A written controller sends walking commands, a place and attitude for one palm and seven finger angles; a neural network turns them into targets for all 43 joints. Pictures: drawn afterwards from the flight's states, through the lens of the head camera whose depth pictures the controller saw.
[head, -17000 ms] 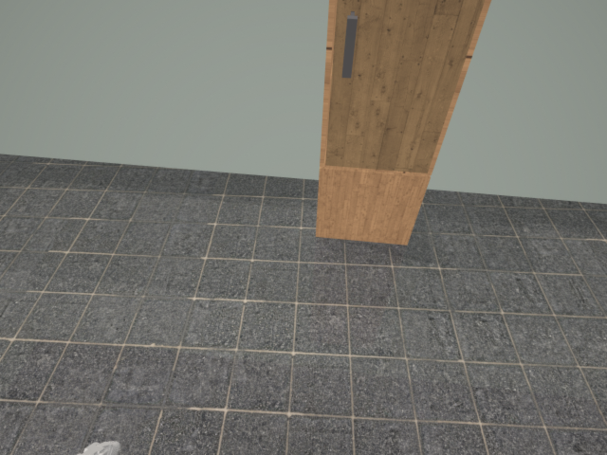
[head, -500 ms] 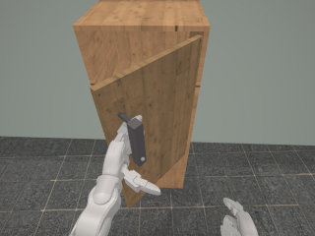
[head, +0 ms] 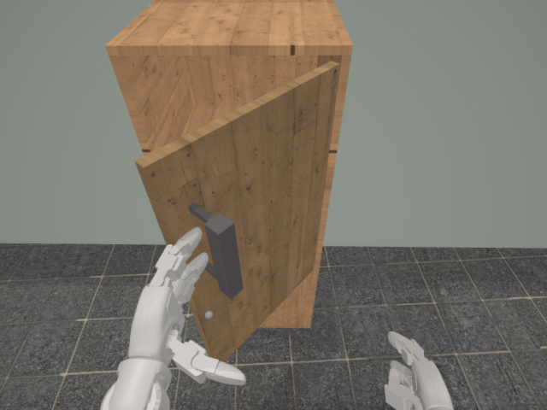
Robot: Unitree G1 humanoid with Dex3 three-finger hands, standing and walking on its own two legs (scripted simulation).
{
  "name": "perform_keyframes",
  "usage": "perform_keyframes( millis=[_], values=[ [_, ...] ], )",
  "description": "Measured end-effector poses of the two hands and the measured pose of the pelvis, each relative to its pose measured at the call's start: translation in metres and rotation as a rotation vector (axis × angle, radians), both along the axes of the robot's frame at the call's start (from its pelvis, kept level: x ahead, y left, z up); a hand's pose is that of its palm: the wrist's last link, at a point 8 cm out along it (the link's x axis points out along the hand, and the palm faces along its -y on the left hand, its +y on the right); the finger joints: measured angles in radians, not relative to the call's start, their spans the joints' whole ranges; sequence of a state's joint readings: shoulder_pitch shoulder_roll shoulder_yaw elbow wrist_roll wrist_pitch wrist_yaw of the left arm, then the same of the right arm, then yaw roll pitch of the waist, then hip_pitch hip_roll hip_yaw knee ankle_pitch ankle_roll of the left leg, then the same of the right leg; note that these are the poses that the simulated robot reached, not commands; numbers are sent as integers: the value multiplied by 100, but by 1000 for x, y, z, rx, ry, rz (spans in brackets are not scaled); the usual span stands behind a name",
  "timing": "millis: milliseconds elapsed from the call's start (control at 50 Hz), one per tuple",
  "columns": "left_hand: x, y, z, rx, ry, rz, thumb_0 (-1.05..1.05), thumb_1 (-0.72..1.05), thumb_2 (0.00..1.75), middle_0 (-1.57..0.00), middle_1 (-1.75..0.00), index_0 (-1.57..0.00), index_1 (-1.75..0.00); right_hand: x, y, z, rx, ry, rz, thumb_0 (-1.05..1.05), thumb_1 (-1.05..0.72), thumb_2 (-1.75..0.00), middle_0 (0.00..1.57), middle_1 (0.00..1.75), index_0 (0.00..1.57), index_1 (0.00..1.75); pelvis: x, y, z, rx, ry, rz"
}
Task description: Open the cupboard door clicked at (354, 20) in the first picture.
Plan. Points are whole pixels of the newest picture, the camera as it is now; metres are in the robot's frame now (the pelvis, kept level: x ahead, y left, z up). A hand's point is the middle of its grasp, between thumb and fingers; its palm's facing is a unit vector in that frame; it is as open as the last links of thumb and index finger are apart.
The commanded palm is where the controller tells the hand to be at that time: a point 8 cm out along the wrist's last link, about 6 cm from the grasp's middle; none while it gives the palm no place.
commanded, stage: slide the hand sideways off the handle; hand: left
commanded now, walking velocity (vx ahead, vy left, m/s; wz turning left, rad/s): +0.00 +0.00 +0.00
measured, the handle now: (215, 251) +0.31 +0.11 +0.10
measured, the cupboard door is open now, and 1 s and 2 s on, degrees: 49 49 49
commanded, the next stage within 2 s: draw the hand back to the body in 0.44 s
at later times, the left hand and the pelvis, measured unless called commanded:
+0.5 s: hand (167, 352) +0.17 +0.14 +0.10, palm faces +0.06 -1.00 -0.04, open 16.3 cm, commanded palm +0.13 +0.19 +0.10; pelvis +0.01 -0.02 -0.01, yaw +2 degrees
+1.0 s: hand (121, 343) +0.16 +0.18 +0.12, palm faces +0.06 -1.00 -0.06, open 16.3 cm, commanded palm +0.13 +0.24 +0.14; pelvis +0.00 +0.00 -0.01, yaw +2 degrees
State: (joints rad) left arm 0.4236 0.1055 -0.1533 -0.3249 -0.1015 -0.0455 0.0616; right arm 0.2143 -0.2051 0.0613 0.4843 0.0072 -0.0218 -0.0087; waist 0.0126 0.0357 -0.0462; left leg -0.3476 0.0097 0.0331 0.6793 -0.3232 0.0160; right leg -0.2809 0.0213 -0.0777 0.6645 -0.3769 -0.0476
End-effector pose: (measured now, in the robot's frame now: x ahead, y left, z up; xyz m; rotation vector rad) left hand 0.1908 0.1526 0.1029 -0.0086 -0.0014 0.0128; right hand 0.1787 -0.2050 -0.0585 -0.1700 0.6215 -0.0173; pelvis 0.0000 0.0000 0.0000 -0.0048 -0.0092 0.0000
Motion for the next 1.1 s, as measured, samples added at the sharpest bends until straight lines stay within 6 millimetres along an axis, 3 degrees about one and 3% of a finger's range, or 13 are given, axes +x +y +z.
perform_keyframes(
  millis=[220, 520, 660, 1060, 1100],
  values=[
    [-31, 11, 1, 30, 3, 36, -1, -50, 30, -15, -31, -15, -31, 11, -13, -4, -5, -48, 15, 1, -90, -90, 20, 30, 20, 30, 9, -10, -8, 0, 34, 19],
    [-47, 40, -5, 44, 0, 45, -1, -50, 30, -15, -30, -15, -30, 5, -30, -14, -26, -54, -34, 1, -90, -90, 20, 30, 20, 30, 10, -16, -14, -9, 58, 32],
    [-47, 40, -1, 46, -23, 13, -1, -50, 30, -15, -30, -15, -30, 6, -23, -12, -27, -85, -31, 1, -90, -90, 20, 30, 20, 30, 6, -10, -15, -13, 59, 32],
    [-52, 88, 27, 76, -42, 53, -1, -47, 31, -15, -30, -15, -30, 13, 8, 6, -14, -142, 6, 1, -90, -90, 20, 30, 20, 30, 2, 6, -5, -25, 11, 35],
    [-53, 92, 33, 161, -39, 96, -1, -44, 32, -15, -30, -15, -31, 13, 9, 9, -31, -139, 8, 1, -90, -90, 20, 30, 20, 30, 1, 8, -2, -26, -4, 30]
  ],
)
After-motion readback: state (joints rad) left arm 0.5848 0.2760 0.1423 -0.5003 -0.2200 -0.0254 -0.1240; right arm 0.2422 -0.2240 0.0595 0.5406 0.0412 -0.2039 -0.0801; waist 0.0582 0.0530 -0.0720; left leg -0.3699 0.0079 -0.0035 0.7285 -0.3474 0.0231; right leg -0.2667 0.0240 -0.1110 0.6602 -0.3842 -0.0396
